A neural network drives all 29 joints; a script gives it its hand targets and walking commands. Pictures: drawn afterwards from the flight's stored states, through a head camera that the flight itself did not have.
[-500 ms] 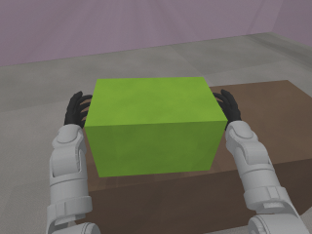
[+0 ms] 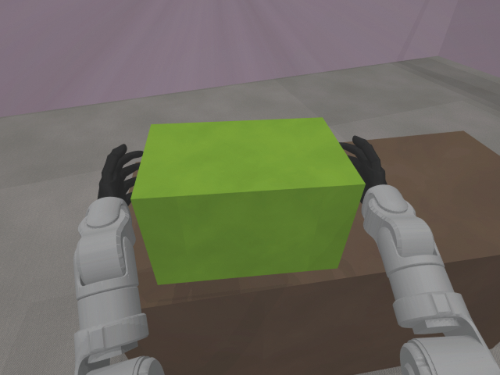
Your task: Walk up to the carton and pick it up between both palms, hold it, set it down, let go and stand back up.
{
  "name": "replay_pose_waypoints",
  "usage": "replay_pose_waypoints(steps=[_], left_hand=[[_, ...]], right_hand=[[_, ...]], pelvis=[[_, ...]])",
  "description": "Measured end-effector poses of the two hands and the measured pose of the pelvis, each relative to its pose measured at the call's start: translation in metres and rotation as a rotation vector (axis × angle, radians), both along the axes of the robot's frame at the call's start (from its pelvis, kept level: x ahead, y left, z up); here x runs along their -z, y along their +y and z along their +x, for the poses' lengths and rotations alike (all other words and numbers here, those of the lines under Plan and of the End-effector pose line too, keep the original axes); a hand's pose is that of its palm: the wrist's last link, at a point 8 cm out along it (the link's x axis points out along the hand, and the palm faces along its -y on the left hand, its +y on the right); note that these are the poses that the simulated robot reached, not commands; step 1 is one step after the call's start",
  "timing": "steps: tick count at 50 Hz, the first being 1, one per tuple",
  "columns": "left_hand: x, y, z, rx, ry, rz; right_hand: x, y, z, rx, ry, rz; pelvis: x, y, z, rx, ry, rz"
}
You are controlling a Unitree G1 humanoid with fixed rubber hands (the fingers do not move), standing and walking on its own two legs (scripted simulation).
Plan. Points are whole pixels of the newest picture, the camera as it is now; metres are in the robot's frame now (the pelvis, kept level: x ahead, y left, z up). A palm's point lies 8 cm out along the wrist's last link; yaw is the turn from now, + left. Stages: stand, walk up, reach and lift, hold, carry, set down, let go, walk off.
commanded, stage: hold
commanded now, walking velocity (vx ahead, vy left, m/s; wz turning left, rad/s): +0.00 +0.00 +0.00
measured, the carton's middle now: (244, 196) +0.39 +0.00 +0.14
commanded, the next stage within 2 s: none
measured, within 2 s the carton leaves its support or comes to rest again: neither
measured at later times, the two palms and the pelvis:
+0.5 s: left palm (121, 195) +0.35 +0.19 +0.19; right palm (374, 186) +0.35 -0.20 +0.18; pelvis +0.00 -0.01 +0.00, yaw +0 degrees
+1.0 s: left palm (116, 199) +0.35 +0.19 +0.19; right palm (369, 187) +0.35 -0.19 +0.18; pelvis +0.00 +0.00 +0.00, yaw +1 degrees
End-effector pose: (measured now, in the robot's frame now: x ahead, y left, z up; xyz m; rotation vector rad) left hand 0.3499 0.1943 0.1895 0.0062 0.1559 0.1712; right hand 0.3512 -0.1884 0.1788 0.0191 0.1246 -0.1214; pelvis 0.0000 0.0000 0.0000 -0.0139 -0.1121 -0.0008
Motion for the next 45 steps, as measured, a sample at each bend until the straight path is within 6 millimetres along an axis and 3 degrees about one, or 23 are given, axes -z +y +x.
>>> replay_pose_waypoints(steps=[24, 45], left_hand=[[-0.0019, -0.0077, 0.0044, 0.01, 0.016, 0.011], [0.0021, 0.0006, 0.0027, 0.004, 0.009, 0.007]], right_hand=[[0.0021, -0.0075, 0.0004, 0.01, 0.003, 0.015], [0.0013, 0.0007, 0.0015, 0.005, -0.007, 0.013]], pelvis=[[-0.0003, -0.0074, -0.0042, -0.006, 0.005, 0.004], [-0.0002, -0.0038, 0.0023, -0.013, -0.001, -0.002]])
